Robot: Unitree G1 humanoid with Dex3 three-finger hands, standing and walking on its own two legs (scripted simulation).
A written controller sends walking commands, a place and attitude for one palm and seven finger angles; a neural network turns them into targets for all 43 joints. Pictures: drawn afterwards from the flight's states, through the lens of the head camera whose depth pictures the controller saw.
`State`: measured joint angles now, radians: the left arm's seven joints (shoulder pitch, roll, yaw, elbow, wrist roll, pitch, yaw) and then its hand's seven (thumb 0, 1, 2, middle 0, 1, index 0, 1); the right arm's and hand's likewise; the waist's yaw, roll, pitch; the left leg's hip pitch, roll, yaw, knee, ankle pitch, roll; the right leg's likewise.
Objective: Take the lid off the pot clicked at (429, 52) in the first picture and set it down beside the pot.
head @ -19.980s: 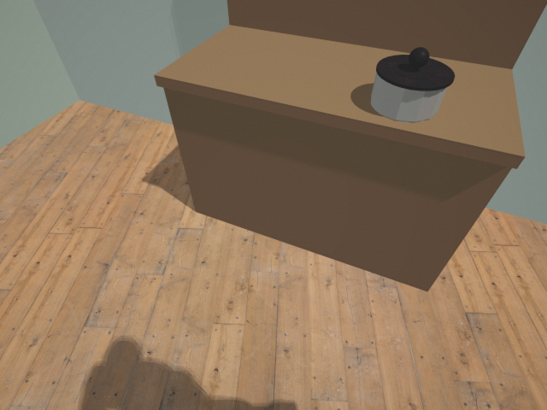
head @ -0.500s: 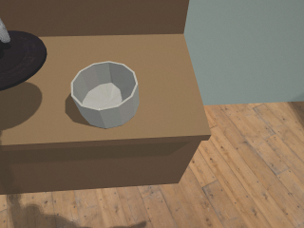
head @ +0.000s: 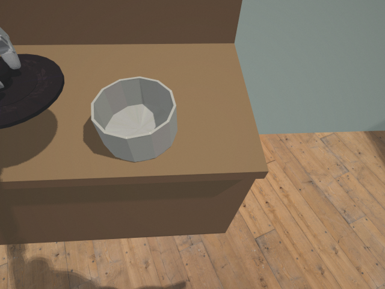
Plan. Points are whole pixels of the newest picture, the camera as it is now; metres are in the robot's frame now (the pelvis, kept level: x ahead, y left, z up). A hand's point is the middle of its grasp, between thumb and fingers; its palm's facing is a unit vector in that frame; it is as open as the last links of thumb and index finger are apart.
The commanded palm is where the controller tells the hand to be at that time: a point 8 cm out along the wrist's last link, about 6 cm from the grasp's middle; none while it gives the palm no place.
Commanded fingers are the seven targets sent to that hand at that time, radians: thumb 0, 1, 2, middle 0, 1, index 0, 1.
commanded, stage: lower the lid onto the table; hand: left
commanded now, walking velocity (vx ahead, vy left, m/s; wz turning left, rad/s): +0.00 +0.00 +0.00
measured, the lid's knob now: out of the picture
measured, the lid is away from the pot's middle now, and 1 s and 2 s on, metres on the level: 0.23 0.23 0.24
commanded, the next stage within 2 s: none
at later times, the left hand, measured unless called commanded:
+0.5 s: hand out of the picture +0.45 +0.34 +0.17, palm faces -0.39 -0.15 -0.91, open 8.0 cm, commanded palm +0.48 +0.34 +0.24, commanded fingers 0.00 0.59 1.04 -0.77 -1.03 -0.81 -1.05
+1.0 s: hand (9, 96) +0.46 +0.34 +0.14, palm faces -0.43 -0.13 -0.89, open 7.9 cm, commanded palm +0.49 +0.34 +0.20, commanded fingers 0.00 0.59 1.04 -0.77 -1.03 -0.81 -1.05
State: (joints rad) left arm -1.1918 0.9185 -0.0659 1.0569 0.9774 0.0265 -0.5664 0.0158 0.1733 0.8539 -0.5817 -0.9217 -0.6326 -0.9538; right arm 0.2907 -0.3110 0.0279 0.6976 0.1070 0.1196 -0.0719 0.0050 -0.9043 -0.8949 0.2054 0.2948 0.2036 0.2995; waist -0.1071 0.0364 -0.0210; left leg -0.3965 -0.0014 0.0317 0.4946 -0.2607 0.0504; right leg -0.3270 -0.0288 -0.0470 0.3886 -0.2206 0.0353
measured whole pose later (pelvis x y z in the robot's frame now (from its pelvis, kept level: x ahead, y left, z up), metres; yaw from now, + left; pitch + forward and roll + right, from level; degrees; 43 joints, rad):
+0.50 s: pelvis -0.01 +0.01 +0.00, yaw -1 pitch +10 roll -2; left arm -1.16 0.92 -0.05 1.12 0.97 -0.04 -0.53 0.02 0.18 0.85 -0.58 -0.92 -0.63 -0.95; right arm 0.32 -0.31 0.03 0.71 0.11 0.12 -0.08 0.00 -0.90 -0.89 0.21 0.29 0.20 0.30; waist -0.12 0.03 -0.03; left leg -0.44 0.00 0.04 0.54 -0.27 0.06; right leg -0.37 -0.03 -0.04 0.42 -0.22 0.04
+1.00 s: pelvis -0.01 +0.02 -0.01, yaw -1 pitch +12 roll -3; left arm -1.13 0.90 -0.04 1.13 0.97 -0.10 -0.51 0.02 0.18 0.85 -0.58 -0.92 -0.63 -0.95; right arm 0.33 -0.30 0.03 0.71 0.10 0.12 -0.08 0.00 -0.90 -0.89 0.21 0.29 0.20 0.30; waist -0.13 0.03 -0.05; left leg -0.50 0.00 0.05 0.59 -0.30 0.07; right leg -0.43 -0.03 -0.03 0.46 -0.24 0.04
